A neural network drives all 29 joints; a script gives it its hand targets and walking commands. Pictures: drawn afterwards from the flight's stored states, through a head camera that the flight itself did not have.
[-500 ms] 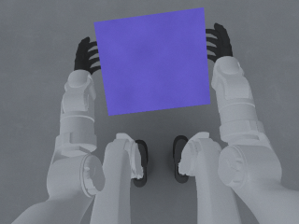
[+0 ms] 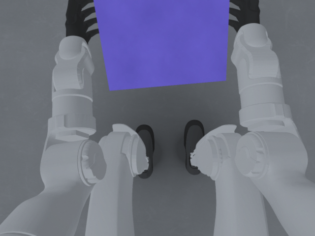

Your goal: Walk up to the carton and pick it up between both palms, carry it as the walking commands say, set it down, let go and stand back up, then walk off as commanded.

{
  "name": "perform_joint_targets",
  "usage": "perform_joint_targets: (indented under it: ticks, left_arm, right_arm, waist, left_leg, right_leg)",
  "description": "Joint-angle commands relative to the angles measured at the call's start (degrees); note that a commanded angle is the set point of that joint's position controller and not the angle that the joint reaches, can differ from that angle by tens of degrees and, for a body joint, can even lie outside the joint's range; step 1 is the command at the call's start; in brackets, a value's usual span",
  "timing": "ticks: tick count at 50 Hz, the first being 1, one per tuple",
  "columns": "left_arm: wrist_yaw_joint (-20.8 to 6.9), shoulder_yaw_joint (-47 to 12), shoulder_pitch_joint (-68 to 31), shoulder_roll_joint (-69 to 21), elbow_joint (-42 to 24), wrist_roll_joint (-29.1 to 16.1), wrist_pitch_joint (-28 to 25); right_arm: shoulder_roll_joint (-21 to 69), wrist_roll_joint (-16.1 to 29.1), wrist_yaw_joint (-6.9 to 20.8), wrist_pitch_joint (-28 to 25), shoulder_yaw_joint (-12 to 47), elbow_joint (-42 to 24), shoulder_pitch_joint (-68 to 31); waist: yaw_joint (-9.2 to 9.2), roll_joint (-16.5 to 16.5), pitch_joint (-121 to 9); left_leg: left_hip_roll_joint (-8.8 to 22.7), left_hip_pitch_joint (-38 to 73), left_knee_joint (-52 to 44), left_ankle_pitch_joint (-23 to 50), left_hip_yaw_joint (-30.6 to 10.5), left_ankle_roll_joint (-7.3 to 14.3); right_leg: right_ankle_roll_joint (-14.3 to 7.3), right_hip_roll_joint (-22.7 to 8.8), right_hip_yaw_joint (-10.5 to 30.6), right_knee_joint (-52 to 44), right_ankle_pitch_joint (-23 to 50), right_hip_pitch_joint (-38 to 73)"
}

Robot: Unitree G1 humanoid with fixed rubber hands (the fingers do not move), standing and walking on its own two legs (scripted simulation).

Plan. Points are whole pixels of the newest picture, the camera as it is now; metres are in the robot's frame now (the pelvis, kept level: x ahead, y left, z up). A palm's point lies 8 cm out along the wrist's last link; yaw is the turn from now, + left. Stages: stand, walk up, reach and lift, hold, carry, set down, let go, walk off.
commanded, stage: set down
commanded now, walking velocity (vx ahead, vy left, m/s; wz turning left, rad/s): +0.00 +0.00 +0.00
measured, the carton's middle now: (161, 33) +0.53 +0.01 -0.24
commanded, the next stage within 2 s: none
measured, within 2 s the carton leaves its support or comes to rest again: neither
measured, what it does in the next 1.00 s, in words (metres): lowers itself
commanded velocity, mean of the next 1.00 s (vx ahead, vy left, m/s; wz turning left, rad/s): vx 0.00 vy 0.00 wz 0.00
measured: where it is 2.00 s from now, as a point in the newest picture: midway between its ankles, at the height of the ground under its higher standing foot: (169, 158)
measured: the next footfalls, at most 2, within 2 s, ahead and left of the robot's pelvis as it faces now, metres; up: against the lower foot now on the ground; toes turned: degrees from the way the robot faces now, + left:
none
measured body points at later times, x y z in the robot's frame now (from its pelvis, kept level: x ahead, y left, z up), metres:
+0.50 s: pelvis +0.01 +0.00 -0.05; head +0.39 +0.00 +0.20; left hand +0.55 +0.20 -0.22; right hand +0.57 -0.14 -0.23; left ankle +0.12 +0.10 -0.40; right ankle +0.14 -0.09 -0.40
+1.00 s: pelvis +0.01 +0.00 -0.06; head +0.39 +0.00 +0.18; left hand +0.55 +0.21 -0.24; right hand +0.58 -0.14 -0.23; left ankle +0.12 +0.10 -0.40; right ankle +0.14 -0.09 -0.40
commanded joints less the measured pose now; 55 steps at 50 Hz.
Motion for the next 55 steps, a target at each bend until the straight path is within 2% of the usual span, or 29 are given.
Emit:
perform_joint_targets:
  ticks: [1,4,7,10,12,14,16,19,21,24,25,30,35,41,43,45,47,50,55]
  left_arm:
    - [-13.96,-26.48,-46.08,-38.83,-5.17,-13.55,-4.48]
    - [-13.41,-26.9,-46.62,-37.84,-4.34,-13.73,-4.59]
    - [-12.87,-28.4,-50.5,-35.55,-7.45,-15.2,-5.36]
    - [-12.37,-28.97,-50.97,-34.92,-7.8,-15.41,-5.87]
    - [-12.89,-28.78,-48.28,-36.84,-2.21,-14.66,-5.25]
    - [-13.78,-28.04,-45.61,-38.59,2.26,-14.06,-4.62]
    - [-14.44,-26.85,-43.72,-38.94,4.38,-13.67,-4.66]
    - [-14.43,-26.43,-44.75,-37.22,1.94,-14.24,-6.17]
    - [-14.04,-27.07,-46.44,-36.28,-0.59,-15.62,-7.26]
    - [-13.74,-28.03,-46.54,-36.06,0.2,-16.86,-7.93]
    - [-13.74,-28.13,-45.23,-36.06,1.74,-17.01,-7.85]
    - [-14.1,-26.49,-41.12,-37.11,7.25,-14.78,-6.87]
    - [-14.59,-24.69,-41.48,-36.69,7.4,-13.93,-6.8]
    - [-15.01,-23.88,-41.85,-36.15,8.42,-13.57,-6.71]
    - [-15.18,-23.83,-41.94,-35.42,8.47,-13.65,-6.84]
    - [-15.23,-24.17,-42.02,-35.48,8.58,-13.95,-6.89]
    - [-15.28,-24.06,-41.1,-35.59,9.42,-13.62,-6.81]
    - [-15.32,-24.04,-40.85,-35.66,10.02,-13.41,-6.63]
    - [-15.56,-23.35,-39.54,-35.28,11.44,-12.71,-6.41]
  right_arm:
    - [48.23,13.45,15.1,-2.98,32.21,-0.4,-42.59]
    - [46.96,14.25,15.18,-3.17,32.99,-0.04,-44.31]
    - [47.98,15.28,15.08,-3.26,33.26,1.4,-43.1]
    - [47.97,15.13,15.39,-2.65,31.38,7.02,-40.22]
    - [46.45,13.34,15.95,-2.78,29.37,10.0,-38.68]
    - [45.07,11.82,16.51,-3.15,28.06,11.11,-37.94]
    - [44.86,11.4,16.8,-3.7,27.26,10.99,-37.84]
    - [44.44,12.51,16.67,-5.07,27.44,9.39,-38.68]
    - [43.81,13.67,16.08,-6.02,27.91,7.87,-39.78]
    - [43.56,14.57,15.28,-6.85,28.28,8.18,-39.57]
    - [43.09,14.53,15.04,-6.97,28.27,9.06,-38.92]
    - [43.7,14.4,15.51,-6.42,27.49,12.41,-36.97]
    - [43.18,13.95,15.93,-6.31,25.93,12.88,-37.44]
    - [41.97,13.04,16.12,-6.2,23.58,15.11,-36.27]
    - [42.11,12.81,16.16,-6.06,23.22,16.18,-35.42]
    - [41.57,12.62,16.19,-6.09,22.41,16.56,-34.79]
    - [41.33,12.43,16.35,-6.09,22.25,17.29,-34.42]
    - [40.5,12.39,16.53,-6.19,21.71,17.52,-34.27]
    - [40.34,12.07,16.99,-5.98,21.03,19.01,-33.06]
  waist:
    - [8.37,-5.43,-76.48]
    - [9.25,-5.29,-76.28]
    - [8.91,-5.77,-80.67]
    - [9.12,-2.84,-77.75]
    - [7.6,-1.31,-70.76]
    - [6.28,-1.33,-65.77]
    - [6.04,-2.11,-60.98]
    - [6.97,-1.81,-61.15]
    - [6.9,-1.72,-62.87]
    - [6.47,-1.89,-64.71]
    - [6.09,-1.93,-63.6]
    - [6.92,-1.75,-57.73]
    - [7.04,-2.35,-55.22]
    - [6.03,-1.33,-51.01]
    - [5.82,-2.02,-49.88]
    - [5.01,-1.13,-49.27]
    - [5.19,-1.11,-48.3]
    - [4.51,-0.49,-46.7]
    - [4.75,-0.5,-44.91]
  left_leg:
    - [-6.94,25.4,-3.49,10.41,-3.64,-1.49]
    - [-6.72,26.35,-2.11,11.03,-3.63,-1.38]
    - [-6.39,26.27,-0.48,12.79,-2.99,-1.62]
    - [-6.05,27.91,0.41,13.4,-3.1,-1.78]
    - [-6.0,27.42,0.87,12.36,-3.96,-1.85]
    - [-6.08,24.71,1.59,11.07,-4.29,-1.76]
    - [-6.02,21.94,2.37,11.33,-4.7,-1.48]
    - [-5.8,20.57,4.03,14.42,-4.69,-1.61]
    - [-5.79,20.55,4.81,16.78,-4.74,-1.66]
    - [-5.74,20.07,5.43,18.28,-4.9,-1.84]
    - [-5.71,19.74,5.58,17.92,-4.94,-1.94]
    - [-5.37,18.24,5.66,14.78,-5.0,-1.65]
    - [-5.43,15.79,6.1,12.72,-4.95,-1.4]
    - [-5.34,14.2,6.21,10.39,-5.11,-1.32]
    - [-5.29,13.11,6.23,10.15,-5.28,-1.31]
    - [-5.27,14.21,6.25,10.35,-5.63,-1.34]
    - [-5.3,14.25,6.26,10.19,-5.61,-1.39]
    - [-5.23,14.52,6.26,9.81,-5.93,-1.42]
    - [-5.29,14.54,6.58,9.47,-6.1,-1.27]
  right_leg:
    - [3.76,6.6,4.59,-0.05,8.77,47.64]
    - [3.83,6.36,4.43,1.56,8.93,47.02]
    - [3.66,6.35,4.55,3.6,12.67,51.56]
    - [3.29,6.5,4.47,5.08,12.06,47.93]
    - [2.83,6.4,4.32,5.36,10.27,42.62]
    - [2.49,6.14,4.38,5.85,9.52,40.67]
    - [2.48,5.9,4.8,6.65,10.31,39.21]
    - [2.51,5.66,5.54,8.51,14.44,39.39]
    - [2.44,5.49,5.59,9.85,17.51,40.52]
    - [2.41,5.38,5.58,11.25,20.45,42.89]
    - [2.55,5.37,5.58,11.26,20.08,42.78]
    - [2.65,5.32,5.6,10.81,15.94,38.74]
    - [2.66,5.24,5.58,10.91,14.01,37.5]
    - [2.26,5.25,5.63,10.63,11.39,35.07]
    - [2.29,5.09,5.64,10.85,11.54,35.47]
    - [2.17,5.13,5.52,10.99,11.23,34.34]
    - [2.12,5.08,5.32,11.05,10.78,33.55]
    - [2.02,5.01,5.26,11.15,10.24,32.64]
    - [1.97,4.82,5.31,11.19,9.43,31.3]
